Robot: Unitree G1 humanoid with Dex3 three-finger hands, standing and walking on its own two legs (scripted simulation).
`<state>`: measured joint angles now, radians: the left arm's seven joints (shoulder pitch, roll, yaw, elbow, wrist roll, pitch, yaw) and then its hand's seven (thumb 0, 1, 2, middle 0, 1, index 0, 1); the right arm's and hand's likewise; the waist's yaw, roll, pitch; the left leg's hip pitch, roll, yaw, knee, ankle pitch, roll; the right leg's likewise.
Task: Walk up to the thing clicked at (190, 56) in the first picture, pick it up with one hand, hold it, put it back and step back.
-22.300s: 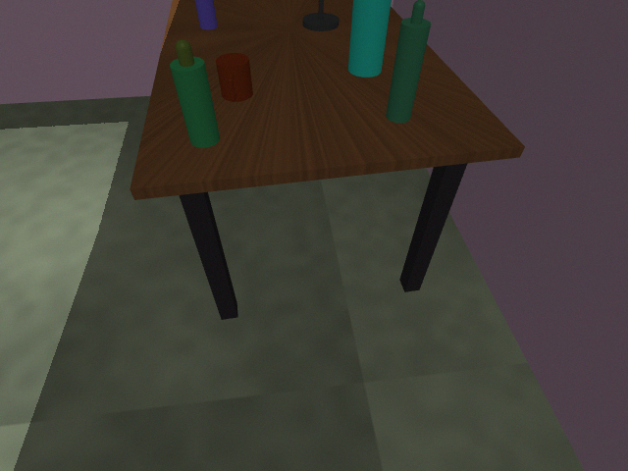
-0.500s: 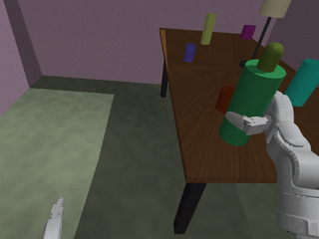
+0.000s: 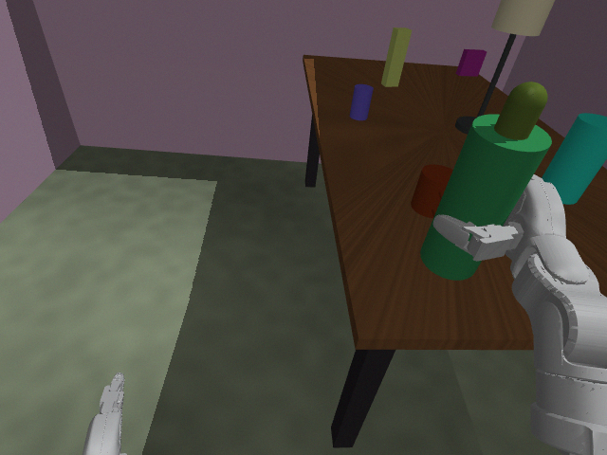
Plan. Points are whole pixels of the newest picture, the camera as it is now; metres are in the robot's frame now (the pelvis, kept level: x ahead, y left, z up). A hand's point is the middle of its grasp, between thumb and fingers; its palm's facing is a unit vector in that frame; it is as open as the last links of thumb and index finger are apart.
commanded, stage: hold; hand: right
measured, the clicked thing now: (482, 188) +0.33 -0.17 +0.27
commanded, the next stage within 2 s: crouch in 1.64 s
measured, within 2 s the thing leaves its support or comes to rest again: neither
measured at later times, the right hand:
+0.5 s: hand (473, 217) +0.33 -0.17 +0.23, palm faces +0.18 +0.98 -0.05, open 10.1 cm
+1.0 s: hand (473, 212) +0.33 -0.17 +0.24, palm faces +0.18 +0.98 -0.04, open 10.1 cm
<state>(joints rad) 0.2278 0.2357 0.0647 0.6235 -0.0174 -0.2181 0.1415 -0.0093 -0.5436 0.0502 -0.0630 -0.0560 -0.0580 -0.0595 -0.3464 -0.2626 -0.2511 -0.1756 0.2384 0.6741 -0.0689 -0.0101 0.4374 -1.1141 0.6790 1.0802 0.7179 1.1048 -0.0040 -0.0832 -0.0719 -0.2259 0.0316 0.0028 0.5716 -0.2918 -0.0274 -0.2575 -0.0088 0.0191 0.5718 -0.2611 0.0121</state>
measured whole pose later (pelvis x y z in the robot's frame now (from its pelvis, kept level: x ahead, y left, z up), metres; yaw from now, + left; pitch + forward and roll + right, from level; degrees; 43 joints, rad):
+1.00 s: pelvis +0.00 +0.00 +0.00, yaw +1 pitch -3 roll +0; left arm 0.25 0.24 0.08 0.63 -0.02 -0.23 0.14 -0.01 -0.54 0.05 -0.06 -0.05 -0.06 -0.06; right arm -0.34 -0.27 -0.27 -0.18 0.23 0.67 -0.06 -0.01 0.44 -1.12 0.68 1.08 0.72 1.10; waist 0.00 -0.08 -0.06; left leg -0.23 0.02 0.00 0.57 -0.29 -0.02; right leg -0.26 -0.02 0.01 0.57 -0.26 0.02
